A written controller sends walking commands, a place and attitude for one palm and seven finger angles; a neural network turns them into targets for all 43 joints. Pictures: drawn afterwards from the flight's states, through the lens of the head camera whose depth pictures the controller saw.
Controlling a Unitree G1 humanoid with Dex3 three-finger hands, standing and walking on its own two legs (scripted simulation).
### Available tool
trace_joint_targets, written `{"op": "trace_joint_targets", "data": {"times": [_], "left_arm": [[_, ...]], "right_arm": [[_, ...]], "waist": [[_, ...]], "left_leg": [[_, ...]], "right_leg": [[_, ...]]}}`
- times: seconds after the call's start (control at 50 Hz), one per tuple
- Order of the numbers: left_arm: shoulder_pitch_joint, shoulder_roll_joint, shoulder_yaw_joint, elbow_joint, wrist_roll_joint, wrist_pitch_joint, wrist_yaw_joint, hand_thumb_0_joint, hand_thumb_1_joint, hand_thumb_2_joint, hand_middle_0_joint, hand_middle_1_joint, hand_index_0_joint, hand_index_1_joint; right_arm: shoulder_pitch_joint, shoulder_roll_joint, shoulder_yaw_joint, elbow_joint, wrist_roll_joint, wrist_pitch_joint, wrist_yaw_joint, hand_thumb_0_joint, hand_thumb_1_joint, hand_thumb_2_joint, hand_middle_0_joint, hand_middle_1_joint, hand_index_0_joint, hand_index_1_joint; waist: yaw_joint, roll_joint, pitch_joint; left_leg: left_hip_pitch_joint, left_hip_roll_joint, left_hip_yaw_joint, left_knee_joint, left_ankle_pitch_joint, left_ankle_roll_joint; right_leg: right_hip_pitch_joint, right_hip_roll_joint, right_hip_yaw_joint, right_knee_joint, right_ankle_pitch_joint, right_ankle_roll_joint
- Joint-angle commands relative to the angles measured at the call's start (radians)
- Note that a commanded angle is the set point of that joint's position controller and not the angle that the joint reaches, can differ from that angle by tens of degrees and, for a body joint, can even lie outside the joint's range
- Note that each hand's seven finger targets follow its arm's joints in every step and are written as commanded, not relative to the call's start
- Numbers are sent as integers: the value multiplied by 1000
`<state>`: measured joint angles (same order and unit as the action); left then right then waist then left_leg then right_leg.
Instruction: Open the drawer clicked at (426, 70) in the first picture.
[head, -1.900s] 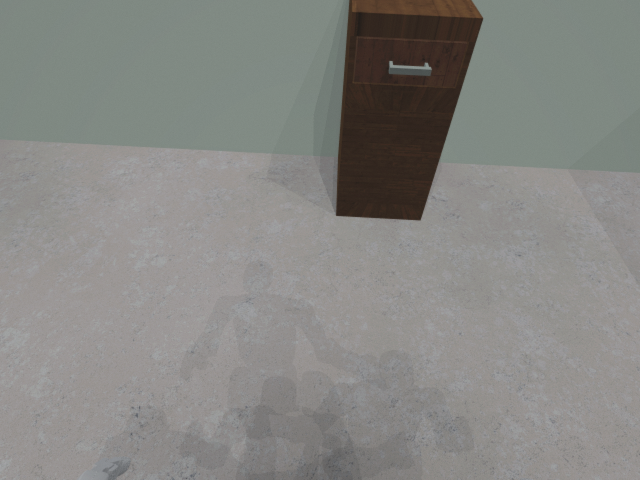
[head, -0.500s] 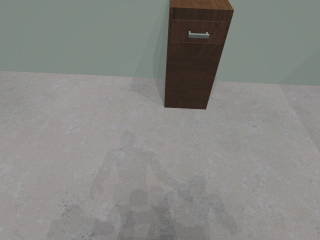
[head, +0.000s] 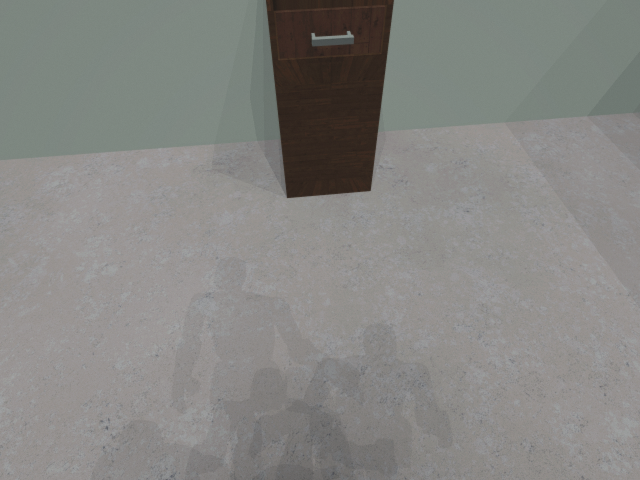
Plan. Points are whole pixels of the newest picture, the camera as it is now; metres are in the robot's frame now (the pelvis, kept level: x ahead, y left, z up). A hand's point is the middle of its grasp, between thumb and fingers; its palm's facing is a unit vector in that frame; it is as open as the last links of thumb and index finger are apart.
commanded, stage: walk to a spot facing it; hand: left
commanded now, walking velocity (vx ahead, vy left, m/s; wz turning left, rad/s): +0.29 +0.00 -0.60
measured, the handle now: (331, 37) +1.33 +0.09 -0.05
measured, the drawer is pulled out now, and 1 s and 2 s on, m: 0.00 0.00 0.00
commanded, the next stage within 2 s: none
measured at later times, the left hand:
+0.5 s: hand out of the picture +0.11 +0.23 -0.16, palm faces -0.11 -0.98 -0.18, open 7.4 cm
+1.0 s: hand (289, 279) +0.49 +0.12 -0.17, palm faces -0.57 -0.82 -0.11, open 7.4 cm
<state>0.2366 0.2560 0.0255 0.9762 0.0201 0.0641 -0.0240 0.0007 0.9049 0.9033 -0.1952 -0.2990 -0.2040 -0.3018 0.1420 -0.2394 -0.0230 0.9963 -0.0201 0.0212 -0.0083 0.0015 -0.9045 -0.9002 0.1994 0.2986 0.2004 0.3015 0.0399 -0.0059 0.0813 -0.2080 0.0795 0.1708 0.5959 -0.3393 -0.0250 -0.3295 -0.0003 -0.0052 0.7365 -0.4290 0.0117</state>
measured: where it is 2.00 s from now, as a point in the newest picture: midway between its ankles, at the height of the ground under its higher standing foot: (387, 354)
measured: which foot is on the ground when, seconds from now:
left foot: down 0.00-0.02, up 0.04-0.50, down 0.52-1.00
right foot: down 0.00-0.52, up 0.54-1.00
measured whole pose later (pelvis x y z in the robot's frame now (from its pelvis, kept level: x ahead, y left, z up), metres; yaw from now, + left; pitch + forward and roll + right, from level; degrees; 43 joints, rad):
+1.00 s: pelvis +0.30 +0.03 +0.00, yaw -32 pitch +0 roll -2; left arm 0.10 0.20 0.06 0.94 0.03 0.04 -0.05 0.00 0.91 0.90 -0.19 -0.30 -0.20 -0.30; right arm 0.53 -0.12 -0.01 1.11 -0.03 -0.07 -0.04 0.00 -0.92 -0.90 0.19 0.30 0.20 0.30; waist -0.05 -0.03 0.08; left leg 0.10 0.03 0.37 0.34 -0.45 0.03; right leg -0.60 -0.01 -0.15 0.85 -0.18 -0.03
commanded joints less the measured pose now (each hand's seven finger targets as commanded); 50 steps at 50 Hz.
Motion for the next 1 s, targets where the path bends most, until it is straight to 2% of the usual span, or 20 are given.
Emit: {"op": "trace_joint_targets", "data": {"times": [0.0, 0.02, 0.04, 0.06, 0.12, 0.2, 0.36, 0.42, 0.46, 0.48, 0.5, 0.52, 0.54, 0.58, 0.62, 0.66, 0.74, 0.84, 0.92, 0.98], "left_arm": [[244, 257, 78, -30, 25, -55, 19, 0, 900, 900, -200, -300, -200, -300], [256, 253, 76, -47, 4, -58, 36, 0, 900, 900, -200, -300, -200, -300], [176, 231, 77, -69, 2, -65, 38, 0, 900, 900, -200, -300, -200, -300], [144, 198, 71, -79, 0, -75, 35, 0, 900, 900, -200, -300, -200, -300], [111, 143, 60, -83, -1, -102, 30, 0, 900, 900, -200, -300, -200, -300], [190, 121, 62, -51, 0, -118, 25, 0, 900, 900, -200, -300, -200, -300], [246, 109, 67, -24, 11, -115, 31, 0, 900, 900, -200, -300, -200, -300], [191, 126, 75, -37, 12, -108, 33, 0, 900, 900, -200, -300, -200, -300], [128, 113, 79, -54, 5, -104, 32, 0, 900, 900, -200, -300, -200, -300], [132, 70, 76, -63, -4, -103, 23, 0, 900, 900, -200, -300, -200, -300], [139, 15, 65, -83, -10, -105, 12, 0, 900, 900, -200, -300, -200, -300], [96, 45, 73, -93, 1, -106, 13, 0, 900, 900, -200, -300, -200, -300], [68, 57, 79, -89, 11, -102, 8, 0, 900, 900, -200, -300, -200, -300], [57, 49, 82, -64, 18, -91, -13, 0, 900, 900, -200, -300, -200, -300], [85, 5, 76, -52, 21, -70, -20, 0, 900, 900, -200, -300, -200, -300], [92, -11, 72, -47, 18, -55, -18, 0, 900, 900, -200, -300, -200, -300], [40, -32, 69, -62, 21, -38, -16, 0, 900, 900, -200, -300, -200, -300], [-118, -41, 52, -105, 17, -40, -24, 0, 900, 900, -200, -300, -200, -300], [-228, -52, 34, -128, 13, -53, -28, 0, 900, 900, -200, -300, -200, -300], [-139, -24, 40, -106, 11, -64, -17, 0, 900, 900, -200, -300, -200, -300]], "right_arm": [[-88, -86, -37, -150, 7, -3, 4, 0, -900, -900, 200, 300, 200, 300], [-150, -129, -41, -180, -1, -10, 7, 0, -900, -900, 200, 300, 200, 300], [-110, -142, -51, -166, 2, -16, 14, 0, -900, -900, 200, 300, 200, 300], [-115, -140, -53, -155, 1, -25, 18, 0, -900, -900, 200, 300, 200, 300], [-33, -108, -57, -117, -6, -33, 24, 0, -900, -900, 200, 300, 200, 300], [-22, -68, -56, -123, -5, -39, 24, 0, -900, -900, 200, 300, 200, 300], [-117, -45, -48, -179, 2, -65, 19, 0, -900, -900, 200, 300, 200, 300], [-71, -43, -46, -175, 10, -80, 15, 0, -900, -900, 200, 300, 200, 300], [88, -76, -52, -120, 13, -94, -1, 0, -900, -900, 200, 300, 200, 300], [225, -159, -72, -78, 10, -101, -15, 0, -900, -900, 200, 300, 200, 300], [347, -259, -92, -53, -4, -102, -16, 0, -900, -900, 200, 300, 200, 300], [329, -240, -83, -63, -3, -85, -15, 0, -900, -900, 200, 300, 200, 300], [258, -170, -69, -80, -5, -86, -12, 0, -900, -900, 200, 300, 200, 300], [173, -84, -40, -87, 0, -101, -15, 0, -900, -900, 200, 300, 200, 300], [194, -49, -31, -66, 1, -116, -20, 0, -900, -900, 200, 300, 200, 300], [238, -32, -25, -42, 7, -123, -27, 0, -900, -900, 200, 300, 200, 300], [310, -19, -20, -6, 6, -130, -35, 0, -900, -900, 200, 300, 200, 300], [386, -18, -12, 40, 0, -127, -40, 0, -900, -900, 200, 300, 200, 300], [455, -26, -12, 73, -5, -115, -40, 0, -900, -900, 200, 300, 200, 300], [445, -77, -29, 76, 1, -104, -37, 0, -900, -900, 200, 300, 200, 300]], "waist": [[93, -444, -28], [98, -314, 29], [39, -238, 45], [28, -167, 50], [-25, -46, -19], [-12, -77, -51], [34, -133, -53], [9, -153, -65], [-68, -101, -105], [-118, 85, -188], [-147, 355, -228], [-138, 243, -147], [-106, 157, -52], [-56, 124, 25], [-26, 135, 31], [-20, 167, 8], [-18, 135, 3], [-54, 125, 53], [-86, 114, 60], [-41, 154, -27]], "left_leg": [[-531, -51, -7, 493, -371, -32], [-538, -30, -164, 560, -270, -12], [-515, 12, -195, 566, -138, 0], [-481, 18, -190, 579, -82, -2], [-415, 30, -178, 529, 63, -24], [-433, 19, -160, 458, 118, -40], [-399, -11, -146, 198, 41, -38], [-224, -41, -134, 31, 11, -24], [97, -43, -137, -170, 107, -15], [365, 97, -272, -223, 34, 15], [474, 395, -622, -331, -75, 96], [328, 454, -693, -397, -198, 146], [200, 394, -609, -429, -225, 132], [71, 315, -427, -431, -75, 86], [54, 238, -242, -408, 184, 13], [79, 202, -127, -374, 389, -21], [161, 192, -50, -347, 614, -56], [267, 203, 7, -343, 734, -11], [328, 201, 84, -296, 977, 24], [367, 224, 132, -112, 1335, 32]], "right_leg": [[266, -312, 598, -528, -154, -122], [159, -360, 722, -642, -208, -176], [120, -321, 641, -651, -320, -188], [71, -284, 639, -629, -303, -190], [100, -214, 445, -568, -78, -183], [180, -171, 377, -540, 84, -182], [254, -182, 438, -495, 191, -213], [187, -168, 423, -426, 271, -196], [19, -83, 356, -277, 277, -140], [-153, 4, 260, -72, 195, -98], [-374, 101, 93, 247, -147, -35], [-393, 35, 92, 379, -131, -30], [-391, -11, 89, 439, -49, -25], [-374, -68, 61, 496, 88, -16], [-335, -63, 43, 508, 191, -3], [-343, -56, 32, 537, 251, 2], [-438, -40, 8, 563, 309, 1], [-498, -45, -68, 373, 317, -8], [-376, -3, -177, 97, 259, -48], [-195, 79, -245, -10, 179, -96]]}}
